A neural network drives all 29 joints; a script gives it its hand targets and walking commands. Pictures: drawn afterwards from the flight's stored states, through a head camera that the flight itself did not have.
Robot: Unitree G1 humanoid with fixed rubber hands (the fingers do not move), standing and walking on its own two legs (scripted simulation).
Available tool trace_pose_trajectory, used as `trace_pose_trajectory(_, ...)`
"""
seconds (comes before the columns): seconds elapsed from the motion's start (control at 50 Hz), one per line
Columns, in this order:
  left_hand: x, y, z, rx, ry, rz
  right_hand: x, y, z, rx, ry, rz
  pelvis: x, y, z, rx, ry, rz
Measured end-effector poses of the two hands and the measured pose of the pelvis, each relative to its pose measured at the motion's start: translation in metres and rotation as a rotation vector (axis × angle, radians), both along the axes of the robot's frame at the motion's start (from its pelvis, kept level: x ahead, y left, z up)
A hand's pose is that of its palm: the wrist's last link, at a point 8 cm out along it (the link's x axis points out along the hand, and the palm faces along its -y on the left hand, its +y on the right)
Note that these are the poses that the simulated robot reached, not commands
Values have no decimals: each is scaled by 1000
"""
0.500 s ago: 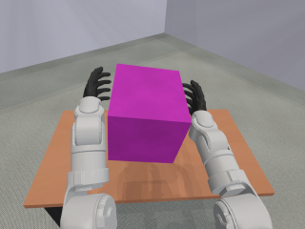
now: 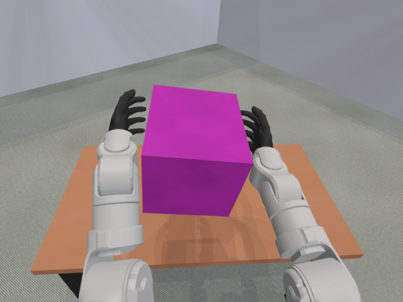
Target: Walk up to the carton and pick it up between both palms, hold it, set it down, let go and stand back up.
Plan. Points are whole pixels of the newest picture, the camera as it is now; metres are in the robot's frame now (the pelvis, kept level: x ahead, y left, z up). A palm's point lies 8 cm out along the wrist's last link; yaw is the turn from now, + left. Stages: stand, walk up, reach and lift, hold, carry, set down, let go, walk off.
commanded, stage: hold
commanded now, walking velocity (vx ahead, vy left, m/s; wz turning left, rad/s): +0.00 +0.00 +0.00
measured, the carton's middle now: (191, 151) +0.37 +0.01 +0.14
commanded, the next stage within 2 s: none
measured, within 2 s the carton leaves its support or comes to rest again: neither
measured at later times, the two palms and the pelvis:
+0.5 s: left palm (122, 133) +0.35 +0.13 +0.20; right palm (261, 147) +0.35 -0.13 +0.17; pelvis +0.00 +0.00 +0.00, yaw +0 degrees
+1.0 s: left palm (122, 132) +0.35 +0.13 +0.20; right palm (261, 146) +0.35 -0.13 +0.17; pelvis +0.00 +0.00 +0.00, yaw +0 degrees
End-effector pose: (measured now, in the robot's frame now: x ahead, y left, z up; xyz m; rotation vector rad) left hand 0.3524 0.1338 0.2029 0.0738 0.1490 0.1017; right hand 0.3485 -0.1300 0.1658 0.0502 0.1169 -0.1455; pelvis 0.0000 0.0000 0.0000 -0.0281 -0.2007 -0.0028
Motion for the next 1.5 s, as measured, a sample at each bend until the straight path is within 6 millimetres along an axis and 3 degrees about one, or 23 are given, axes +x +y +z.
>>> trace_pose_trajectory(0.9, 0, 0, 2, -13, -6, 4, 1, 0, 7, -3, -13, 3, -2, -3, 0, 1, 1, 3)
trace_pose_trajectory(1.26, 1, -1, -5, -10, 17, -1, 1, -1, -2, 2, 8, 0, 1, -1, 0, 1, 0, 5)
trace_pose_trajectory(1.5, -2, 6, -3, -21, 12, 9, 0, 5, 6, -9, 0, 7, -1, 0, 0, 2, -5, 0)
